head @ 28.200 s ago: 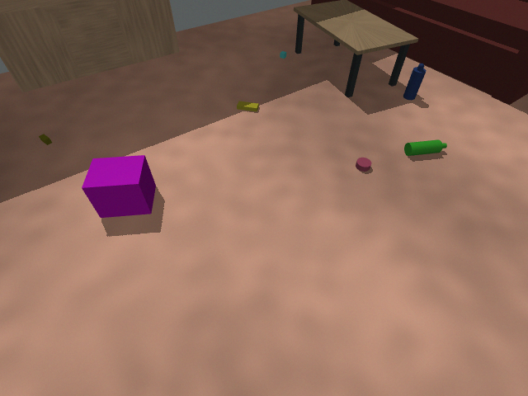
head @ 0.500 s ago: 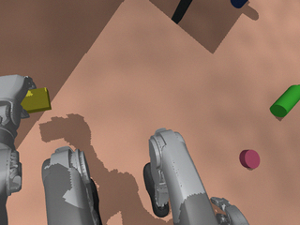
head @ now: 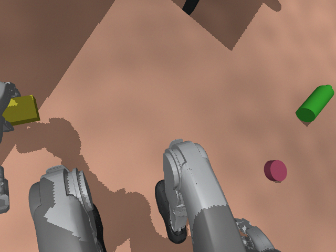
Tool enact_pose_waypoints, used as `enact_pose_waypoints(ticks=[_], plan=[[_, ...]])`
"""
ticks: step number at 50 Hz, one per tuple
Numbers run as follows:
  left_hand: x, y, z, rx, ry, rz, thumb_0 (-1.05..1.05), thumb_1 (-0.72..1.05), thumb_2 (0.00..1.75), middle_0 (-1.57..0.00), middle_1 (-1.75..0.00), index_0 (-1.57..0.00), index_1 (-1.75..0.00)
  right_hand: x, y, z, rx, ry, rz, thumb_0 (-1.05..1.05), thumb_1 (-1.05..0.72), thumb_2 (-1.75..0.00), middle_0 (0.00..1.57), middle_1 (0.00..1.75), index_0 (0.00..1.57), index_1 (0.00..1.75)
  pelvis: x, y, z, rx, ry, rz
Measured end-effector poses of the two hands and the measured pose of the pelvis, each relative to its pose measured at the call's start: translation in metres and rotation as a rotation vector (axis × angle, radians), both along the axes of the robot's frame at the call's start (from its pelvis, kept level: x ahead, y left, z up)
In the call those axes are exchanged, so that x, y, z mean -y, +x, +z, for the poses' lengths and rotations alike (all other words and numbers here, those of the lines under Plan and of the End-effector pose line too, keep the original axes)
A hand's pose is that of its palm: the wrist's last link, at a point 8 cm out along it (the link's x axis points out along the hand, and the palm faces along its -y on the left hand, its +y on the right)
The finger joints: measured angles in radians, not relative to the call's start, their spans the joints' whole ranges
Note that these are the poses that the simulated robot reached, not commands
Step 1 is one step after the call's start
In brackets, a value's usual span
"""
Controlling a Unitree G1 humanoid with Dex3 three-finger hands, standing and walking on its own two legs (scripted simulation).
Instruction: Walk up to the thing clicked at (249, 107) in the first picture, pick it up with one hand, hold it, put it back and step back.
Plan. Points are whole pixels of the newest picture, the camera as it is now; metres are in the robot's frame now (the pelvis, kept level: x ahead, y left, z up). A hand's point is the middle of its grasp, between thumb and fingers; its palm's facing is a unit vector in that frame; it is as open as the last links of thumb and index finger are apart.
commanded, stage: lower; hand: left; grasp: from above
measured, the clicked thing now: (2, 113) +0.47 +0.31 -0.21
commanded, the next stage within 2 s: rest in 0.32 s
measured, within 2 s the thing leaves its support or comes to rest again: rests again in 1.22 s
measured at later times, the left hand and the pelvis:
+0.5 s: hand (10, 118) +0.46 +0.30 -0.23, palm faces -0.45 -0.09 -0.89, open 8.8 cm; pelvis +0.00 +0.00 -0.02, yaw -2 degrees
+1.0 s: hand (19, 120) +0.46 +0.29 -0.26, palm faces -0.46 -0.12 -0.88, open 8.8 cm; pelvis +0.01 +0.01 -0.03, yaw -5 degrees
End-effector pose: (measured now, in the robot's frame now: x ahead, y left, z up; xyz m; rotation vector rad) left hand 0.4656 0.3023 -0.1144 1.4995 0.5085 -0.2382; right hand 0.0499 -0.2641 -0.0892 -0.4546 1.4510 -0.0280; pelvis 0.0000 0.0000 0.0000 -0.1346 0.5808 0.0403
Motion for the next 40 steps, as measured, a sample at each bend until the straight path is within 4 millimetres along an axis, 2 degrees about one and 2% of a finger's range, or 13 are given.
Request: enact_pose_waypoints(ticks=[10, 19, 40], plan=[[-0.001, -0.004, -0.022, -0.040, -0.018, 0.000, 0.00, 0.20, 0.26, -0.83, -0.34, -0.84, -0.32, 0.001, 0.002, -0.002, -0.011, -0.007, 0.028, 0.00, -0.91, -0.90, 0.20, 0.30, 0.20, 0.30, 0.000, 0.001, -0.007, 0.011, -0.010, -0.009], [0.001, -0.001, -0.046, -0.007, -0.037, -0.019, 0.00, 0.21, 0.26, -0.82, -0.35, -0.83, -0.33, -0.002, -0.004, -0.002, -0.032, -0.023, 0.053, 0.00, -0.91, -0.89, 0.20, 0.30, 0.20, 0.30, -0.003, 0.002, -0.016, 0.027, -0.027, -0.016], [0.006, 0.007, -0.080, -0.025, -0.049, 0.030, 0.00, 0.22, 0.24, -0.82, -0.34, -0.84, -0.32, -0.010, -0.008, -0.004, -0.043, 0.022, 0.118, 0.00, -0.90, -0.89, 0.20, 0.30, 0.20, 0.30, -0.003, 0.005, -0.025, 0.050, -0.046, -0.038]])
